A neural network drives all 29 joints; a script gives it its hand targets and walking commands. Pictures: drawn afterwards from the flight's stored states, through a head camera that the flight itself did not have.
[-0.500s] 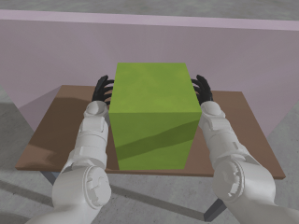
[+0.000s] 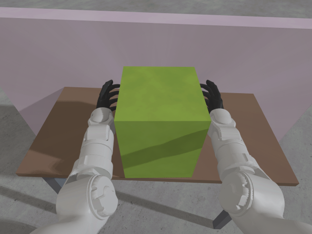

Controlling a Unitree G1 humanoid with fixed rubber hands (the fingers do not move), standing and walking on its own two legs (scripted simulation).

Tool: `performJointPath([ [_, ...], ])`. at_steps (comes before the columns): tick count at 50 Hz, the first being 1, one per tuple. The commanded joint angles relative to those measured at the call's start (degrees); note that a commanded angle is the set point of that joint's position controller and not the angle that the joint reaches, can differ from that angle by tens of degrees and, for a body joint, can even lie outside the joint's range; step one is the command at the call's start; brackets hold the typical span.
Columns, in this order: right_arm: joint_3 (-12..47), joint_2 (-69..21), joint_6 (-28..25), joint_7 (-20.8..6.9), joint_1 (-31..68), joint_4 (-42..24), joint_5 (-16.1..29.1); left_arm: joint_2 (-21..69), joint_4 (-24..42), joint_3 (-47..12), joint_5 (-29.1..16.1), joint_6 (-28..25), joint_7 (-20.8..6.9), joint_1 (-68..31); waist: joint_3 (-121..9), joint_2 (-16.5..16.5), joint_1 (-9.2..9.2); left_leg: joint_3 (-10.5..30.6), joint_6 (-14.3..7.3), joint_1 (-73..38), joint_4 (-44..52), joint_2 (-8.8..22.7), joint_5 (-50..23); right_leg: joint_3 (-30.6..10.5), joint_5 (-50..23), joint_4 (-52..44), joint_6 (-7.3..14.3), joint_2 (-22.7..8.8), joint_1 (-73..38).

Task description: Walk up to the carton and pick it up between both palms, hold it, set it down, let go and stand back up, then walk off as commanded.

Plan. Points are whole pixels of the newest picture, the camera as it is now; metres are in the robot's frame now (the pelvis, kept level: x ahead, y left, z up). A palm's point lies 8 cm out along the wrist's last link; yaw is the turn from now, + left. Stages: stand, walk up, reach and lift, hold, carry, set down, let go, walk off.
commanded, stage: set down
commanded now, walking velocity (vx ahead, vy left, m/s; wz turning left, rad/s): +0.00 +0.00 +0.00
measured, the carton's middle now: (158, 123) +0.42 +0.02 +0.06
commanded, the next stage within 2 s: none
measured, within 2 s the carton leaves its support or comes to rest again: neither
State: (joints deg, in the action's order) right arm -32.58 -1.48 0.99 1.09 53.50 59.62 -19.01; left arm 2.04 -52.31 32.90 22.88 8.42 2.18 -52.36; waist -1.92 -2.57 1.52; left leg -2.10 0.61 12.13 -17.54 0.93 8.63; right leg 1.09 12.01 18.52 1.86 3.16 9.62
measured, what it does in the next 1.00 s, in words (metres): stands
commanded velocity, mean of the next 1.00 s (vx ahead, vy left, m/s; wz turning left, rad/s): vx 0.00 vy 0.00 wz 0.00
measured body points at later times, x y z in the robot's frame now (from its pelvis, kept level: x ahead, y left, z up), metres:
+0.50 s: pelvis +0.00 +0.00 +0.00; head +0.02 +0.01 +0.45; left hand +0.43 +0.17 +0.11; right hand +0.44 -0.13 +0.12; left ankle +0.00 +0.13 -0.75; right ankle -0.03 -0.08 -0.75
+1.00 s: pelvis +0.00 +0.00 +0.00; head +0.04 +0.02 +0.45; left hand +0.44 +0.19 +0.08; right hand +0.45 -0.12 +0.11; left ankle +0.00 +0.13 -0.75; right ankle -0.03 -0.08 -0.75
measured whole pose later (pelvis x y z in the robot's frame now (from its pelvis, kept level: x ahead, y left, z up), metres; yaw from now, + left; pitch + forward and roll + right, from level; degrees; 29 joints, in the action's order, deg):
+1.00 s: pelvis +0.00 +0.00 +0.00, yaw -1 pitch +8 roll +0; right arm -22.5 0.8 1.0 1.7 53.2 58.7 -10.5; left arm -1.8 -58.6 29.0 11.9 5.5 8.8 -52.5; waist -3.8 -2.6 1.5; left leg -2.9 0.3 18.1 -18.2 1.0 8.1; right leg 0.7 11.3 18.9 2.1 3.0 15.6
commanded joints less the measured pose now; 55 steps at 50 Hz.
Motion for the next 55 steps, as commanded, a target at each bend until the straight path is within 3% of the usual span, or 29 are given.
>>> performJointPath([
  [1,9.59,-28.97,-4.17,-9.35,32.06,-10.24,-4.36,19.67,3.16,-5.13,1.21,-2.45,-5.51,-29.08,-27.96,-1.3,3.65,-5.41,-1.79,-2.57,1.84,-0.95,-10.5,2.13,-33.8,3.0,-8.68,-5.13,-14.52],
  [9,9.64,-28.78,-3.58,-9.83,30.68,-11.42,-5.23,19.26,1.39,-3.08,2.42,-2.26,-5.85,-26.24,-23.97,-2.19,4.5,-5.56,-2.38,-2.05,2.71,-1.0,-8.19,2.3,-30.01,2.26,-8.5,-4.89,-14.83],
  [12,8.62,-28.62,-3.48,-9.92,29.86,-11.68,-5.72,18.51,2.74,-3.39,2.18,-2.56,-5.76,-27.32,-24.53,-1.44,3.49,-5.58,-2.39,-3.14,2.52,-0.94,-8.29,2.51,-29.4,2.25,-8.3,-4.64,-13.37],
  [20,9.04,-29.32,-2.78,-10.12,28.01,-12.05,-6.24,18.9,2.54,-2.9,2.52,-2.26,-6.34,-25.05,-22.81,-2.48,3.72,-5.55,-2.9,-2.94,2.62,-0.92,-8.14,2.26,-28.62,2.04,-8.31,-4.63,-12.71],
  [21,8.27,-29.14,-2.45,-10.08,27.68,-11.65,-6.9,18.72,1.83,-2.07,2.99,-2.2,-6.57,-25.09,-21.19,-2.54,3.08,-5.47,-3.12,-2.19,3.03,-0.94,-6.67,2.0,-27.76,1.83,-8.42,-5.13,-12.76],
  [24,8.68,-29.13,-2.13,-10.28,27.3,-12.35,-6.67,19.41,2.4,-1.7,2.98,-2.25,-6.58,-23.68,-19.71,-2.72,4.0,-5.48,-3.43,-1.67,3.03,-1.08,-6.78,1.74,-27.5,2.16,-8.41,-4.87,-13.1],
  [26,7.37,-29.21,-1.95,-10.24,26.1,-12.01,-7.64,20.04,2.62,-1.45,3.73,-2.11,-6.66,-23.56,-19.17,-1.92,2.99,-5.29,-3.21,-3.46,3.07,-0.91,-7.15,2.18,-25.05,1.27,-8.12,-4.83,-11.23],
  [34,5.36,-20.31,-1.34,-9.04,24.88,-12.56,-7.77,11.11,2.83,0.2,3.03,-3.04,-4.29,-24.08,-19.54,-2.02,3.59,-5.17,-3.05,-4.58,2.39,-1.07,-9.85,1.9,-24.03,1.25,-7.76,-4.76,-9.02],
  [36,5.58,-18.48,-1.1,-8.13,24.3,-12.14,-7.47,8.52,2.34,1.01,2.99,-3.38,-3.7,-24.24,-18.56,-3.48,3.56,-5.43,-3.51,-2.77,2.33,-1.52,-8.81,1.5,-25.55,1.83,-8.15,-5.04,-10.35],
  [40,6.46,-2.81,-1.9,-4.93,24.18,-12.94,-2.44,-5.36,3.17,-0.39,-0.89,-4.57,0.31,-24.29,-22.13,-1.72,3.52,-5.23,-2.86,-2.79,0.96,-1.26,-11.39,1.61,-25.78,2.41,-7.73,-4.63,-8.65],
  [42,10.09,0.35,-2.05,-3.16,26.1,-10.93,2.12,-7.24,3.6,-3.65,-4.12,-5.2,2.65,-26.17,-24.08,-0.64,4.08,-4.68,-2.33,-3.11,-0.67,-0.86,-15.13,1.64,-26.55,2.32,-6.9,-3.87,-6.07],
  [47,15.65,11.69,-1.45,0.64,28.92,-2.61,13.23,-14.17,2.43,-12.23,-13.47,-6.42,7.9,-33.18,-34.2,5.37,2.52,-2.61,0.92,-11.49,-6.97,0.52,-26.27,1.73,-25.35,2.62,-5.01,-1.59,7.84],
  [51,20.33,14.63,-1.66,2.38,30.88,-0.78,19.15,-13.05,1.61,-19.19,-19.51,-6.96,9.22,-34.14,-41.95,6.69,2.18,-0.23,2.75,-21.27,-11.85,2.32,-36.79,1.66,-21.7,0.82,-2.99,-0.33,20.25],
  [54,24.64,16.29,-2.21,3.13,29.02,-1.75,22.93,-13.78,0.35,-21.39,-22.02,-7.01,8.41,-30.86,-45.41,6.28,3.07,-0.08,3.44,-18.28,-12.84,2.16,-39.59,0.79,-28.23,1.86,-2.47,-0.04,14.61],
  [55,24.6,17.39,-2.08,3.41,30.99,-1.51,23.41,-15.05,-2.24,-21.5,-22.77,-6.95,8.05,-31.82,-44.7,5.89,3.35,0.09,3.2,-17.0,-12.73,2.33,-37.99,0.36,-26.69,1.93,-2.5,-0.28,15.5],
])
